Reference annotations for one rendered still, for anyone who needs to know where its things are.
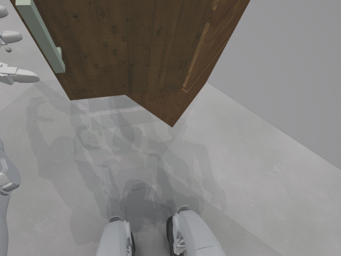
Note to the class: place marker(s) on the left robot thigh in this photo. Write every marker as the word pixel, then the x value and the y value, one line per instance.
pixel 115 238

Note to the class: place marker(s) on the robot left hand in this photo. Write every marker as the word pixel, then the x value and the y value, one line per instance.
pixel 9 75

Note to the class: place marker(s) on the right robot foot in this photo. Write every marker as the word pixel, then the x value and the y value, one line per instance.
pixel 169 229

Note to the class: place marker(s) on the robot left upper arm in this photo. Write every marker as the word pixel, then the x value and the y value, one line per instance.
pixel 10 179

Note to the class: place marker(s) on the handle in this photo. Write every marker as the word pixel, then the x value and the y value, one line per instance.
pixel 34 21

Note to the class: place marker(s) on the cupboard door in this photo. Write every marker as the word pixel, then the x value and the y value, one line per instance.
pixel 120 47

